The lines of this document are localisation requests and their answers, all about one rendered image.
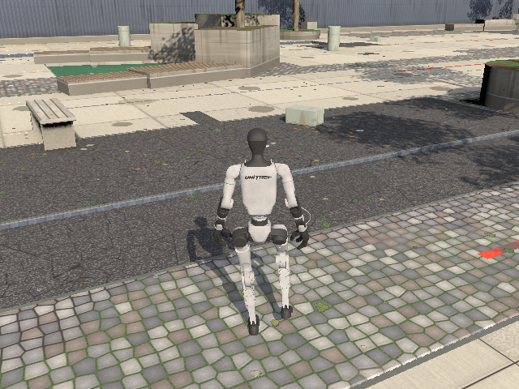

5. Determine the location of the robot right upper arm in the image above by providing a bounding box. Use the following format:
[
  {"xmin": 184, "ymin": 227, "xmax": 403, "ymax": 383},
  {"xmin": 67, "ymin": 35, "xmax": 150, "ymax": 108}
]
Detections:
[{"xmin": 275, "ymin": 163, "xmax": 298, "ymax": 208}]

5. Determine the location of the robot thigh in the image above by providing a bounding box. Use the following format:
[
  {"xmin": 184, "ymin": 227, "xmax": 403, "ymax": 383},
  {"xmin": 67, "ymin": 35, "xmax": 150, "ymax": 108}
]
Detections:
[
  {"xmin": 232, "ymin": 227, "xmax": 255, "ymax": 286},
  {"xmin": 271, "ymin": 224, "xmax": 289, "ymax": 267}
]

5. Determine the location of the left robot thigh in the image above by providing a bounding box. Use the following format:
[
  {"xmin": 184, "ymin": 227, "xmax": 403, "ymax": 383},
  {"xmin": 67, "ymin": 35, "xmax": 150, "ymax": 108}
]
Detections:
[{"xmin": 232, "ymin": 227, "xmax": 255, "ymax": 286}]

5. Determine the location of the left robot forearm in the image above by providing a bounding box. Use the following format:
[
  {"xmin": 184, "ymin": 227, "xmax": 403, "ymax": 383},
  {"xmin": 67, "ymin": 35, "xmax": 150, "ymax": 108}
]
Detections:
[{"xmin": 214, "ymin": 197, "xmax": 229, "ymax": 230}]

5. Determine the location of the robot left upper arm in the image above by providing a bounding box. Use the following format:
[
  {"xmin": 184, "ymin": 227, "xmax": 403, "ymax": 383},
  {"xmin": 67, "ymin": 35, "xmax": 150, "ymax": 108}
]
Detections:
[{"xmin": 221, "ymin": 164, "xmax": 241, "ymax": 209}]

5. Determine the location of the right robot thigh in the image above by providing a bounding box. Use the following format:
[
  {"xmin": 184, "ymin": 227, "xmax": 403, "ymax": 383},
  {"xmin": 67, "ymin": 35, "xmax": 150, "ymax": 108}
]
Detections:
[{"xmin": 271, "ymin": 224, "xmax": 289, "ymax": 267}]

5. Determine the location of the robot left hand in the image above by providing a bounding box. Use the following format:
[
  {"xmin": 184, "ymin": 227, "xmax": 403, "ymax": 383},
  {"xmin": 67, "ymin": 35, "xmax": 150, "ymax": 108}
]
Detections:
[{"xmin": 213, "ymin": 228, "xmax": 232, "ymax": 246}]

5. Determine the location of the robot right hand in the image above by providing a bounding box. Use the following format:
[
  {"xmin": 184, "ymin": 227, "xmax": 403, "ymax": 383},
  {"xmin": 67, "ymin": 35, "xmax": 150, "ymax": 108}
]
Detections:
[{"xmin": 290, "ymin": 229, "xmax": 309, "ymax": 250}]

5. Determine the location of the right robot forearm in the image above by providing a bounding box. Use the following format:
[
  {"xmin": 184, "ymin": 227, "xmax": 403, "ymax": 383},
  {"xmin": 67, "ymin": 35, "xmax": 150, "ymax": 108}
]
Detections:
[{"xmin": 290, "ymin": 195, "xmax": 307, "ymax": 232}]

